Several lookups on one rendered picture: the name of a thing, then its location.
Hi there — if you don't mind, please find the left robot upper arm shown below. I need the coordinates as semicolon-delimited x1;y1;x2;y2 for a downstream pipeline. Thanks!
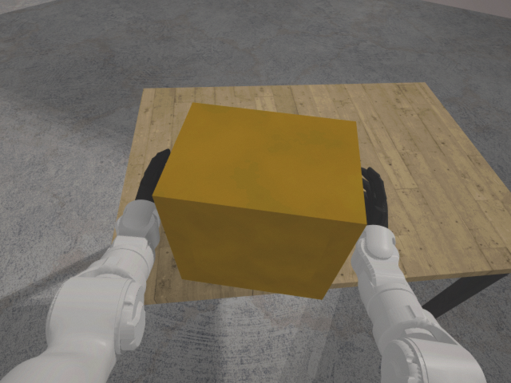
0;277;145;383

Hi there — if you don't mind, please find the robot left forearm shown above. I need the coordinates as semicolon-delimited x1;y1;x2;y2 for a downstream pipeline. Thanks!
46;199;160;345

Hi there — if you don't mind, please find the table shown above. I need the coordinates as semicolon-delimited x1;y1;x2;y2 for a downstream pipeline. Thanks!
111;82;511;319

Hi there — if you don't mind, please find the robot right hand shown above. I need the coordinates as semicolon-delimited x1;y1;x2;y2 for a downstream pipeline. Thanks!
361;167;388;228

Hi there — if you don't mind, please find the robot right forearm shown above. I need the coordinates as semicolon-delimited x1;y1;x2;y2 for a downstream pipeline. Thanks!
351;225;487;383

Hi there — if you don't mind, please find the right robot upper arm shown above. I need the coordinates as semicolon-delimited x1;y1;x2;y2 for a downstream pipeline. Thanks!
381;337;485;383

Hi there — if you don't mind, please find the carton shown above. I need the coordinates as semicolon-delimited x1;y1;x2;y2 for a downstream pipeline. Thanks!
152;102;367;300

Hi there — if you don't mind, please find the robot left hand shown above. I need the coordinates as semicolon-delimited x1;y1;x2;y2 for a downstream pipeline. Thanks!
135;149;170;203

